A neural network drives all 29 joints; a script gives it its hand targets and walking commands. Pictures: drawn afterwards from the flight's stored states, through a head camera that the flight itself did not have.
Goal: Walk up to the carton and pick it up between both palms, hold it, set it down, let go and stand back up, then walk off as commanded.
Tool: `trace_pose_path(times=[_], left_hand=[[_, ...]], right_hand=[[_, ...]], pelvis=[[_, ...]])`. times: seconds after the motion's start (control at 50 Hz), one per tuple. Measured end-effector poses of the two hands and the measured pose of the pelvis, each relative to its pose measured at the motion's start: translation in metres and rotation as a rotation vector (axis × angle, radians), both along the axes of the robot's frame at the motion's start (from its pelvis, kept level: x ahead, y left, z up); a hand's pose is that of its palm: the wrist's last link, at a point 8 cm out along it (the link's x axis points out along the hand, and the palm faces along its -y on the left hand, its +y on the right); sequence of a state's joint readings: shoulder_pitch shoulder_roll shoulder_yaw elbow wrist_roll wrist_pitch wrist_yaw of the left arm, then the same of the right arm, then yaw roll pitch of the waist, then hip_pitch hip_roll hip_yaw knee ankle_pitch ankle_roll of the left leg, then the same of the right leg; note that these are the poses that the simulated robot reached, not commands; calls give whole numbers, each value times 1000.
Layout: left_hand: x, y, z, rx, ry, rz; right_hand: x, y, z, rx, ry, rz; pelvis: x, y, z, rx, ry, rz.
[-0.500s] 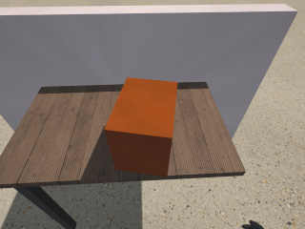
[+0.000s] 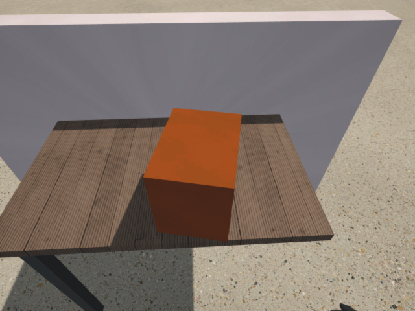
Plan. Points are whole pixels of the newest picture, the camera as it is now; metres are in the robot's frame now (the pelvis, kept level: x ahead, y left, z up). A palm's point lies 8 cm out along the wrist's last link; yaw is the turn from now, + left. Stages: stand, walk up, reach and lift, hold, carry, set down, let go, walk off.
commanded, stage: walk off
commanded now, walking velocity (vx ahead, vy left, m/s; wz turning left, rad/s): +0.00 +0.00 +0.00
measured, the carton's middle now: (199, 172) +0.45 +0.02 +0.02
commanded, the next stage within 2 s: none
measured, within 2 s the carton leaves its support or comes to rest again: neither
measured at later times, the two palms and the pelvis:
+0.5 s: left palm out of the picture +0.01 +0.27 -0.10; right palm out of the picture +0.05 -0.36 -0.13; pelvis -0.06 -0.05 -0.02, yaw +0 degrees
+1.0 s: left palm out of the picture -0.16 +0.27 -0.12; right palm out of the picture -0.16 -0.37 -0.14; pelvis -0.21 -0.04 -0.03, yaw +4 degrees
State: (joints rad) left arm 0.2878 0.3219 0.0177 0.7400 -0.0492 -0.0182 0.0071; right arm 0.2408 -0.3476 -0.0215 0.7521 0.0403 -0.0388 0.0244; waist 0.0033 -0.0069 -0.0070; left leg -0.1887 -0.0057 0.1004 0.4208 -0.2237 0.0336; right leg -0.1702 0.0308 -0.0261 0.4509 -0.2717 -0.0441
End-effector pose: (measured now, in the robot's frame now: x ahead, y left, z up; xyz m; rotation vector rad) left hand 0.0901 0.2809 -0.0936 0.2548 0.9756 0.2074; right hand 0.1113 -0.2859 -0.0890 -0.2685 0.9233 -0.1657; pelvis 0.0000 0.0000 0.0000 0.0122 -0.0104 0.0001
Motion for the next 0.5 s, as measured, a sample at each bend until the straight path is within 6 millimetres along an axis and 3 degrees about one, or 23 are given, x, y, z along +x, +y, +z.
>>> trace_pose_path(times=[0.18,0.26,0.38,0.5], left_hand=[[-5,3,-2,0,14,5],[-20,8,-3,25,46,4],[-51,7,-4,79,123,11],[-83,-16,-6,119,138,13]], right_hand=[[-3,1,-1,-3,9,-1],[-14,-5,-6,-12,37,-2],[-43,-34,-18,-30,92,-16],[-66,-72,-38,-30,116,-25]], pelvis=[[-1,2,0,-2,-3,0],[-12,-1,-3,2,-31,3],[-33,-19,-9,21,-70,-2],[-61,-47,-22,51,-81,-3]])
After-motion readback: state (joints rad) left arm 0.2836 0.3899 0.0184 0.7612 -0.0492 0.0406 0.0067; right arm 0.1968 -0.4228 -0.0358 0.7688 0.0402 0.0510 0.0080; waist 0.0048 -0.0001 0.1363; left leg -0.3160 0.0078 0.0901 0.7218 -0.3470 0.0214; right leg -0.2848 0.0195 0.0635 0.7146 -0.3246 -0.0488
